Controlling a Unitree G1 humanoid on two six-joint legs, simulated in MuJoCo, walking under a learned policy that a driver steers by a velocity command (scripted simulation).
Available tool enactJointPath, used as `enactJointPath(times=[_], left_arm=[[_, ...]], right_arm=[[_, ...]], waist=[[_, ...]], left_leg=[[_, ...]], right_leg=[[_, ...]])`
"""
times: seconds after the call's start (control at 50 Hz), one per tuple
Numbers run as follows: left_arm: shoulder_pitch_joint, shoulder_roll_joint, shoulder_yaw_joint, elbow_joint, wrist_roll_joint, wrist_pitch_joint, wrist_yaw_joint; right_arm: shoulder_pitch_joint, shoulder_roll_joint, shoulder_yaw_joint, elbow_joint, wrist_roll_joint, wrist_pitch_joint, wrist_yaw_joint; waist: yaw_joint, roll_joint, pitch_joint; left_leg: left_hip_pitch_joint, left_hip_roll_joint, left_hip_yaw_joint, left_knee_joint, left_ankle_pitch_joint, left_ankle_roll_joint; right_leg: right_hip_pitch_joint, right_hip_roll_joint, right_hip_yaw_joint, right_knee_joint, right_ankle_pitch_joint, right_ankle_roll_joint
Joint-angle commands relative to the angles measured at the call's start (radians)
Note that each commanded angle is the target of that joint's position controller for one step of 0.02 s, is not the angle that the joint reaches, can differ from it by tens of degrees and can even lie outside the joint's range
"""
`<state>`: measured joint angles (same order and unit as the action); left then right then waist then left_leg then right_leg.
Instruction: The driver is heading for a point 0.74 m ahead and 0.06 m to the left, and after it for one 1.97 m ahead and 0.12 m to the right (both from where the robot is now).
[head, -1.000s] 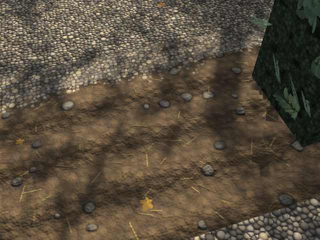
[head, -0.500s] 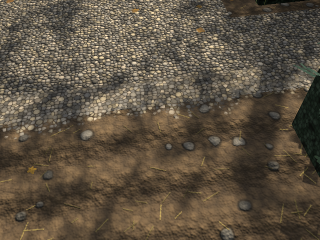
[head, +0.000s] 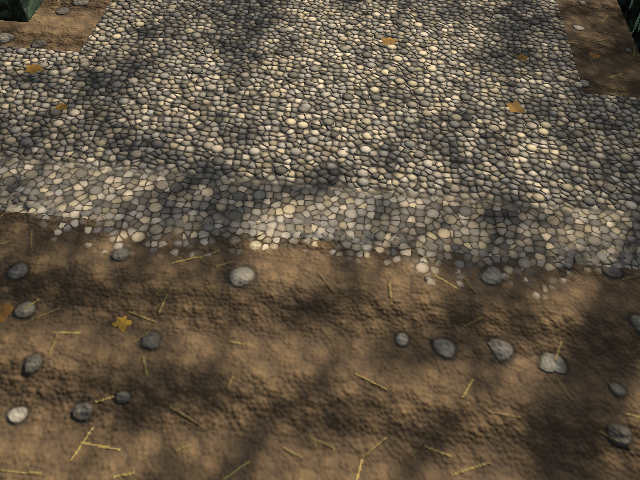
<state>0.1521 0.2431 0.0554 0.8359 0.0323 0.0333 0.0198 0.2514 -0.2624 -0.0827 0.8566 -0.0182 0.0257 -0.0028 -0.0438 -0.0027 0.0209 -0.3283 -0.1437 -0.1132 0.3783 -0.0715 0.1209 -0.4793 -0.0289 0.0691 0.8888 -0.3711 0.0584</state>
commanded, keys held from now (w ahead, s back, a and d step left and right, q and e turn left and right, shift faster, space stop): w+q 0.24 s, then w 0.76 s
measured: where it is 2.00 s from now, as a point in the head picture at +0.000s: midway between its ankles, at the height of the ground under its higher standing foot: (240, 386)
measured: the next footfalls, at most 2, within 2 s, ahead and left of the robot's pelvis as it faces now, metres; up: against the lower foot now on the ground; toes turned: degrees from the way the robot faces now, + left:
right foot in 0.14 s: +0.06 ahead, -0.14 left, +0.00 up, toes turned +9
left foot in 0.58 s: +0.26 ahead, +0.15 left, +0.00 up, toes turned +17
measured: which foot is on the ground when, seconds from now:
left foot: down 0.00-0.14, up 0.16-0.56, down 0.58-1.00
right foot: up 0.00-0.12, down 0.14-0.58, up 0.60-1.00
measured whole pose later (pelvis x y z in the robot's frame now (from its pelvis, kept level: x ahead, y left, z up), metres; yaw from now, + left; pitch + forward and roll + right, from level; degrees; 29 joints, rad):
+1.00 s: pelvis +0.36 +0.10 +0.00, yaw +15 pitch +1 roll +2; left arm 0.08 0.24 0.04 0.80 0.03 -0.03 -0.05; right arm 0.43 -0.23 -0.03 0.98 -0.01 -0.08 0.00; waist -0.05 -0.04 0.04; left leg 0.11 -0.10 0.05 0.16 -0.28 0.07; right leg -0.63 -0.09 -0.06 0.66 -0.02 -0.03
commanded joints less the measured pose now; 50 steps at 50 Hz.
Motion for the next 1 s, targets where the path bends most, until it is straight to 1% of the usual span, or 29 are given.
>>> enactJointPath(times=[0.02,0.08,0.1,0.12,0.14,0.16,0.18,0.2,0.22,0.26,0.3,0.36,0.42,0.46,0.5,0.54,0.56,0.58,0.6,0.62,0.64,0.66,0.68,0.72,0.76,0.8,0.88,0.92,1.0], left_arm=[[-0.008,0.084,0.016,-0.075,-0.003,-0.029,-0.003],[0.058,0.086,0.012,-0.073,-0.018,-0.050,-0.003],[0.119,0.087,0.012,-0.059,-0.026,-0.056,0.001],[0.222,0.086,0.013,-0.029,-0.030,-0.061,0.011],[0.307,0.142,0.027,-0.003,-0.023,-0.066,0.029],[0.276,0.201,0.033,-0.022,-0.019,-0.069,0.043],[0.157,0.257,0.044,-0.066,0.010,-0.067,0.045],[0.104,0.213,0.039,-0.068,0.009,-0.072,0.040],[0.064,0.172,0.029,-0.076,-0.005,-0.083,0.028],[0.078,0.149,0.023,-0.078,-0.012,-0.100,0.013],[0.163,0.131,0.022,-0.046,-0.007,-0.115,-0.004],[0.264,0.133,0.027,-0.003,-0.006,-0.127,-0.019],[0.291,0.136,0.027,0.018,-0.012,-0.129,-0.022],[0.314,0.145,0.028,0.036,-0.014,-0.127,-0.021],[0.344,0.157,0.030,0.062,-0.015,-0.120,-0.021],[0.341,0.178,0.032,0.079,-0.016,-0.114,-0.019],[0.329,0.181,0.030,0.087,-0.022,-0.110,-0.018],[0.324,0.165,0.022,0.084,-0.030,-0.109,-0.016],[0.315,0.085,-0.004,0.027,-0.049,-0.112,-0.025],[0.341,0.055,-0.004,0.006,-0.038,-0.113,-0.028],[0.244,0.135,0.021,0.004,-0.024,-0.107,-0.021],[0.212,0.110,0.015,-0.008,-0.028,-0.116,-0.029],[0.209,0.094,0.012,0.002,-0.026,-0.117,-0.035],[0.260,0.074,0.010,0.029,0.000,-0.090,-0.046],[0.250,0.063,0.011,0.026,0.004,-0.073,-0.057],[0.173,0.058,0.011,0.000,0.008,-0.067,-0.063],[-0.003,0.048,0.000,-0.060,0.002,-0.070,-0.066],[-0.077,0.036,-0.010,-0.084,-0.003,-0.073,-0.068],[-0.156,0.057,-0.011,-0.119,-0.004,-0.077,-0.062]], right_arm=[[0.026,-0.170,-0.043,-0.056,-0.004,-0.010,0.000],[-0.023,-0.167,-0.046,-0.078,-0.005,-0.009,0.011],[-0.063,-0.160,-0.047,-0.093,-0.004,-0.006,0.017],[-0.119,-0.148,-0.047,-0.114,0.000,-0.001,0.016],[-0.148,-0.105,-0.039,-0.138,0.004,-0.005,0.010],[-0.040,0.006,-0.012,-0.129,0.019,-0.013,0.002],[-0.103,-0.065,-0.020,-0.158,-0.002,-0.026,0.007],[-0.109,-0.116,-0.030,-0.161,-0.018,-0.032,0.022],[-0.062,-0.124,-0.033,-0.138,-0.021,-0.035,0.040],[-0.009,-0.115,-0.030,-0.105,-0.026,-0.029,0.058],[-0.055,-0.086,-0.016,-0.121,-0.024,-0.028,0.067],[-0.150,-0.073,-0.003,-0.145,-0.024,-0.031,0.066],[-0.245,-0.057,0.013,-0.173,-0.024,-0.036,0.074],[-0.312,-0.039,0.029,-0.198,-0.024,-0.039,0.084],[-0.330,-0.036,0.036,-0.205,-0.024,-0.043,0.082],[-0.247,-0.058,0.028,-0.182,-0.023,-0.051,0.066],[-0.113,-0.072,0.019,-0.137,-0.025,-0.062,0.053],[0.055,-0.109,0.005,-0.079,-0.037,-0.076,0.039],[0.212,-0.203,-0.018,-0.057,-0.056,-0.082,0.021],[0.252,-0.275,-0.032,-0.038,-0.032,-0.077,0.014],[0.186,-0.235,-0.024,-0.033,-0.009,-0.076,0.011],[0.104,-0.174,-0.006,-0.037,-0.007,-0.079,0.010],[0.043,-0.121,0.009,-0.043,-0.008,-0.082,0.013],[0.000,-0.072,0.026,-0.036,0.001,-0.093,0.012],[0.031,-0.079,0.026,-0.015,0.007,-0.109,0.011],[0.064,-0.093,0.022,0.009,0.012,-0.117,0.010],[0.116,-0.082,0.029,0.043,0.011,-0.120,0.011],[0.145,-0.094,0.029,0.060,0.011,-0.123,0.009],[0.195,-0.116,0.027,0.097,0.004,-0.119,-0.002]], waist=[[0.004,0.121,-0.074],[0.047,0.136,-0.063],[0.085,0.135,-0.049],[0.148,0.116,-0.024],[0.179,0.027,0.007],[0.115,-0.224,-0.046],[0.088,-0.178,0.044],[0.034,-0.086,0.090],[0.005,-0.082,0.083],[0.010,-0.113,0.055],[0.046,-0.104,0.070],[0.097,-0.095,0.091],[0.121,-0.124,0.089],[0.137,-0.144,0.090],[0.140,-0.166,0.089],[0.085,-0.171,0.049],[0.013,-0.139,-0.023],[-0.056,-0.102,-0.135],[-0.115,0.064,-0.287],[-0.084,0.233,-0.355],[-0.074,0.100,-0.227],[-0.029,0.080,-0.108],[0.004,0.066,-0.052],[0.058,0.106,-0.011],[0.072,0.099,-0.001],[0.068,0.087,0.036],[0.039,0.071,0.080],[0.022,0.068,0.084],[0.010,0.054,0.095]], left_leg=[[0.112,0.264,-0.397,-0.212,-0.524,0.115],[0.004,0.232,-0.407,-0.202,-0.553,0.102],[-0.079,0.207,-0.394,-0.194,-0.551,0.080],[-0.185,0.154,-0.356,-0.159,-0.560,0.029],[-0.349,0.064,-0.256,-0.018,-0.575,-0.056],[-0.420,-0.025,-0.063,0.385,-0.542,-0.071],[-0.540,0.002,-0.024,0.490,-0.378,-0.078],[-0.497,0.079,-0.067,0.559,-0.273,-0.073],[-0.471,0.081,-0.052,0.607,-0.209,-0.081],[-0.436,0.092,-0.005,0.706,-0.151,-0.104],[-0.463,0.107,-0.005,0.724,-0.108,-0.107],[-0.500,0.114,0.003,0.619,-0.080,-0.120],[-0.432,0.132,0.074,0.438,-0.060,-0.130],[-0.338,0.152,0.166,0.316,-0.082,-0.118],[-0.234,0.142,0.217,0.231,-0.132,-0.085],[-0.089,0.094,0.243,0.170,-0.181,-0.037],[0.072,0.065,0.247,0.097,-0.139,-0.010],[0.324,0.096,0.203,0.083,-0.103,0.017],[0.636,0.373,-0.139,0.041,-0.320,0.092],[0.705,0.582,-0.545,-0.083,-0.226,0.167],[0.599,0.524,-0.446,-0.074,-0.164,0.146],[0.459,0.476,-0.298,-0.091,-0.068,0.121],[0.357,0.417,-0.200,-0.128,-0.022,0.088],[0.240,0.345,-0.084,-0.184,0.029,0.061],[0.216,0.333,-0.049,-0.218,0.098,0.081],[0.212,0.332,-0.023,-0.257,0.110,0.096],[0.231,0.305,0.039,-0.271,0.198,0.092],[0.247,0.307,0.060,-0.268,0.250,0.083],[0.368,0.352,0.058,-0.240,0.352,0.068]], right_leg=[[-0.009,0.035,-0.023,-0.076,-0.031,-0.009],[0.171,0.078,-0.031,-0.233,-0.100,-0.054],[0.290,0.096,-0.043,-0.339,-0.092,-0.078],[0.444,0.103,-0.071,-0.519,-0.004,-0.103],[0.605,0.026,-0.024,-0.661,-0.024,-0.121],[0.659,-0.280,0.285,-0.728,-0.254,-0.134],[0.466,-0.399,0.542,-0.825,-0.415,-0.214],[0.385,-0.369,0.482,-0.817,-0.399,-0.224],[0.375,-0.304,0.376,-0.806,-0.311,-0.202],[0.379,-0.215,0.194,-0.799,-0.148,-0.180],[0.399,-0.191,0.120,-0.793,-0.033,-0.191],[0.473,-0.188,0.059,-0.785,0.123,-0.207],[0.494,-0.180,-0.013,-0.759,0.301,-0.207],[0.474,-0.189,-0.046,-0.745,0.388,-0.206],[0.474,-0.204,-0.054,-0.708,0.503,-0.204],[0.493,-0.222,-0.067,-0.593,0.808,-0.199],[0.488,-0.200,-0.107,-0.436,0.958,-0.182],[0.379,-0.165,-0.145,-0.241,0.885,-0.160],[0.083,-0.094,-0.185,0.079,0.495,-0.118],[-0.127,0.046,-0.128,0.321,-0.165,-0.108],[-0.192,-0.014,-0.023,0.383,-0.097,-0.128],[-0.190,-0.050,-0.025,0.347,-0.008,-0.136],[-0.153,-0.075,-0.036,0.283,0.043,-0.136],[-0.075,-0.090,-0.054,0.223,0.082,-0.114],[-0.078,-0.085,-0.075,0.205,0.110,-0.098],[-0.145,-0.099,-0.087,0.158,0.172,-0.079],[-0.193,-0.094,-0.109,-0.046,0.313,-0.060],[-0.154,-0.073,-0.128,-0.154,0.367,-0.068],[-0.121,-0.036,-0.139,-0.277,0.356,-0.115]])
